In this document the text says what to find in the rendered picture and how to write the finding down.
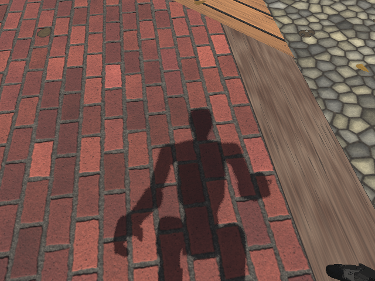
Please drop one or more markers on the right robot hand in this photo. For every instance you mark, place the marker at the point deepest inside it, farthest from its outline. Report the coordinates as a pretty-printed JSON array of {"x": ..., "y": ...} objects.
[{"x": 350, "y": 272}]

